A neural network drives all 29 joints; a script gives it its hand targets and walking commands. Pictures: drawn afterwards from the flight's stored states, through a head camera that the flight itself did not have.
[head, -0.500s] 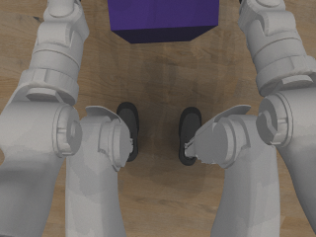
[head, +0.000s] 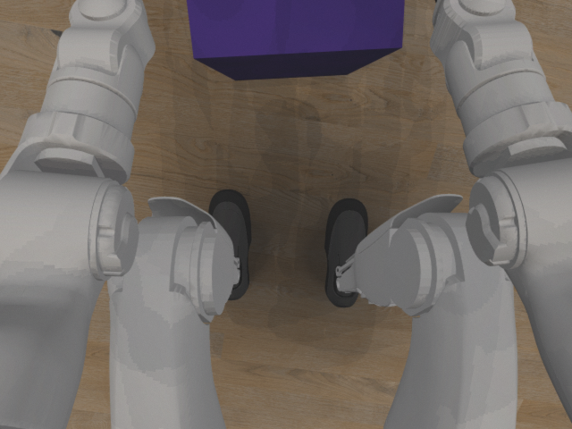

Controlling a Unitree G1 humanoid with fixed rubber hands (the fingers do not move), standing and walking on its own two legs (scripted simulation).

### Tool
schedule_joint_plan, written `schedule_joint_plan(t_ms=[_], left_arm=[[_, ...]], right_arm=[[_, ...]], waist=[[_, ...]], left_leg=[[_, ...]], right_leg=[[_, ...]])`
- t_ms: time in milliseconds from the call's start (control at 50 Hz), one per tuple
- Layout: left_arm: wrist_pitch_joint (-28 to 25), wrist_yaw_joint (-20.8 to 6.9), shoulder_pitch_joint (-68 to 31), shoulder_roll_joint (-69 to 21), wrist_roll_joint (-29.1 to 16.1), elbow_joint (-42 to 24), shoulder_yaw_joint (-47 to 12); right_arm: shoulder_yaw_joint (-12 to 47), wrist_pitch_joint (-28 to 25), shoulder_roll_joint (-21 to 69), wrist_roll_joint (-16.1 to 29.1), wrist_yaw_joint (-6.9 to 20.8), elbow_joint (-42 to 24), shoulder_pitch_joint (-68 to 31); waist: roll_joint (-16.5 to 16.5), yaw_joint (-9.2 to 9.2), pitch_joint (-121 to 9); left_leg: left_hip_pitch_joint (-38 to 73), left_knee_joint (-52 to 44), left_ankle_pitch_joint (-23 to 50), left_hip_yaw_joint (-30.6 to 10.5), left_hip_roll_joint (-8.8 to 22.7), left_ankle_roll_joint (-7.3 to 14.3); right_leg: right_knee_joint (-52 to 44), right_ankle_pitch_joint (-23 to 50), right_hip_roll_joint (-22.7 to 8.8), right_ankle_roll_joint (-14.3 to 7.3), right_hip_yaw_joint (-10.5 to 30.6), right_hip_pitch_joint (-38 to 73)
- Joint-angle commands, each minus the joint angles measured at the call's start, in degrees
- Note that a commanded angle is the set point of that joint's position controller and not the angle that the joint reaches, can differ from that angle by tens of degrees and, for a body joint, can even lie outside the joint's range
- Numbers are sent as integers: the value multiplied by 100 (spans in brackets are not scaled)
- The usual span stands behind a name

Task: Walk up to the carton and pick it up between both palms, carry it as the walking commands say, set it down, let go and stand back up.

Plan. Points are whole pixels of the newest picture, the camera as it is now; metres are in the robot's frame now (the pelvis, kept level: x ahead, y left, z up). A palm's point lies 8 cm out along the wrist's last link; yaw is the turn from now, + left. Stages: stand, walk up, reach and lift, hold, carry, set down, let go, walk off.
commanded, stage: reach and lift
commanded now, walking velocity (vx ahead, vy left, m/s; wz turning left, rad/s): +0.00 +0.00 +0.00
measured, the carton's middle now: out of the picture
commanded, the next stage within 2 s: none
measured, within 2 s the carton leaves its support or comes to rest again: leaves its support in 1.26 s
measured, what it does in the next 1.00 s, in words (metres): stands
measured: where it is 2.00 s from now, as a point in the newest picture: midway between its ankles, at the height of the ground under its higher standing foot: (286, 266)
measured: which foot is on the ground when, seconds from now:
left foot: down 0.00-1.00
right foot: down 0.00-1.00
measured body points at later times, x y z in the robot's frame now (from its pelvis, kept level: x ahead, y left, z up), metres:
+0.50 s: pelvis +0.00 +0.00 +0.00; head +0.38 +0.01 +0.23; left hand +0.56 +0.16 -0.19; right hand +0.56 -0.12 -0.20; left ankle +0.14 +0.12 -0.35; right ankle +0.12 -0.09 -0.35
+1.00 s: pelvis +0.00 +0.00 -0.01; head +0.37 -0.01 +0.23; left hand +0.56 +0.16 -0.19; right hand +0.56 -0.12 -0.20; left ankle +0.14 +0.12 -0.35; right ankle +0.12 -0.09 -0.35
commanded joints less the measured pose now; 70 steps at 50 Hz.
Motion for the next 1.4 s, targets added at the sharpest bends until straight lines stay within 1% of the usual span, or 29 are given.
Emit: schedule_joint_plan(t_ms=[0,20,120,140,200,300,320,340,400,420,480,520,600,640,720,780,800,820,920,940,980,1020,1060,1080,1100,1160,1280,1360,1380], left_arm=[[-353,36,-1225,-388,-722,-519,-44],[-394,52,-1273,-232,-686,-422,10],[-357,-14,-1510,-864,-842,-433,-391],[-403,-32,-1388,-1091,-813,-425,-369],[-357,41,-1421,-815,-709,-490,-46],[-375,-126,-1377,-1350,-557,87,-126],[-439,-63,-1471,-1406,-528,-436,-167],[-441,5,-1430,-1297,-457,-190,-21],[-437,-118,-1774,-1840,-346,-202,-116],[-400,-115,-1774,-2015,-329,-96,-157],[-347,-591,-2050,-3881,-505,-183,-681],[-211,-795,-2429,-4291,-119,-223,-445],[96,-1312,-2313,-5720,135,-207,-402],[166,-1491,-2324,-5983,294,-385,-217],[360,-1666,-2804,-6427,264,-861,-269],[482,-1716,-2391,-6410,578,-343,-20],[408,-1746,-2579,-6566,456,-935,-224],[386,-1767,-2792,-6465,330,-1041,-407],[496,-1846,-2851,-6496,286,-1009,-504],[521,-1842,-2640,-6713,117,-1046,-458],[479,-1781,-2774,-6564,143,-1095,-467],[440,-1685,-3462,-6608,-83,-2212,-859],[460,-1569,-3282,-6699,-110,-1643,-867],[498,-1510,-3252,-6778,-196,-2237,-979],[512,-1480,-3321,-6723,-175,-2066,-917],[505,-1252,-3885,-6768,-413,-3222,-1219],[797,-1297,-3278,-7481,-287,-2508,-985],[936,-1119,-4144,-7523,-438,-3982,-1307],[1041,-1179,-3737,-7625,-275,-3588,-1216]], right_arm=[[394,-294,-790,279,-47,-915,-2021],[485,-289,-479,459,-29,-1045,-2083],[702,-293,-267,550,36,-826,-2194],[965,-356,40,590,88,-1435,-2427],[507,-349,-375,387,-34,-1061,-2157],[1001,-300,565,612,196,-1328,-2520],[758,-391,128,470,133,-1372,-2595],[924,-390,250,511,105,-1126,-2370],[882,-388,802,343,195,-1384,-2802],[843,-360,939,463,201,-1382,-2737],[1302,-240,2583,348,566,-1003,-2882],[1366,-142,3425,290,885,-1321,-3515],[1201,61,4695,2,1314,-1380,-3453],[1294,139,4983,-12,1456,-1593,-3626],[1135,272,5286,-216,1648,-1898,-3631],[1023,353,5434,-204,1768,-1658,-3475],[920,406,5573,-253,1807,-1597,-3229],[1016,375,5763,-108,1839,-1836,-3318],[1329,382,5856,6,1702,-1984,-3374],[1515,457,5879,-14,1726,-2190,-3634],[1561,358,5928,208,1642,-2583,-3796],[1653,453,5858,234,1534,-2952,-3911],[1585,348,5904,381,1522,-2926,-4209],[1974,364,6016,565,1474,-3737,-4650],[1814,492,6051,370,1468,-2979,-4266],[2091,432,6209,824,1364,-4321,-4860],[2064,557,6221,573,1289,-4221,-5043],[1916,853,6434,577,1232,-4734,-4717],[1994,836,6444,780,1230,-4753,-4956]], waist=[[-140,-118,-8314],[66,246,-8473],[81,-33,-8220],[-95,256,-8231],[-211,-49,-8290],[-159,377,-7887],[-104,36,-8084],[-39,381,-8168],[-339,131,-8046],[97,281,-7961],[203,-127,-7939],[-63,249,-7240],[123,54,-7097],[-26,328,-6813],[-94,-105,-7029],[41,325,-6320],[44,8,-6734],[200,144,-7225],[37,217,-7523],[-497,238,-7773],[-102,547,-8188],[-189,251,-9395],[-88,80,-9537],[-59,370,-10787],[-520,204,-10305],[-84,490,-12454],[-424,259,-12418],[-309,-23,-14251],[-46,296,-14165]], left_leg=[[3006,-326,1759,88,-455,-181],[3367,-316,1855,155,-466,-172],[3115,-357,1652,154,-488,-199],[3404,-282,2052,114,-548,-124],[3149,-275,1825,78,-563,-137],[3278,-300,1543,182,-603,-62],[3467,-303,1861,160,-664,-124],[3272,-182,1736,276,-616,-190],[3046,-325,1605,16,-666,-22],[3163,-392,1634,100,-682,-120],[3435,-101,1921,142,-677,-127],[2705,-137,1367,206,-753,-61],[2813,-97,1390,52,-821,-39],[2525,-93,1339,134,-854,-33],[2851,-37,1243,190,-835,-48],[2527,-223,746,84,-819,71],[2636,-133,1023,99,-825,34],[3027,-93,1370,107,-821,24],[2543,-57,1229,271,-859,-14],[2517,91,1460,213,-884,76],[2875,22,1522,270,-869,47],[3459,199,2165,271,-858,21],[3870,-105,1790,130,-852,65],[4508,96,2387,337,-899,17],[3999,-21,2060,279,-899,24],[5389,-82,3006,280,-952,6],[4870,-143,2633,234,-972,16],[5915,-365,3006,152,-998,-86],[6049,-302,2943,282,-1007,-50]], right_leg=[[-830,2029,750,474,1138,3475],[-860,1985,722,555,1165,3499],[-799,1863,738,520,1102,3662],[-867,2083,800,531,1183,3503],[-821,2079,784,533,1163,3680],[-1025,1611,786,589,1202,3456],[-1011,1861,851,645,1050,3444],[-978,1895,791,639,1258,3793],[-800,2046,912,594,1035,3522],[-790,2017,888,556,1097,3507],[-896,2061,992,474,1179,3373],[-817,1657,991,466,1175,2964],[-626,1487,1026,444,1037,2707],[-669,1302,1012,503,979,2296],[-657,1052,1064,438,813,2145],[-572,618,1013,453,877,1591],[-486,913,1037,418,810,1749],[-470,1300,1065,433,882,2046],[-509,1578,1138,417,854,2825],[-595,1734,1078,514,930,3081],[-581,1729,1093,544,973,3065],[-481,2437,1155,527,957,3726],[-467,2028,1118,531,722,3313],[-613,2439,1197,576,848,4048],[-644,2253,1153,629,786,4073],[-451,3019,1264,636,725,4772],[-619,2814,1203,665,665,4807],[-743,3191,1277,642,585,5622],[-880,2938,1302,658,689,5413]])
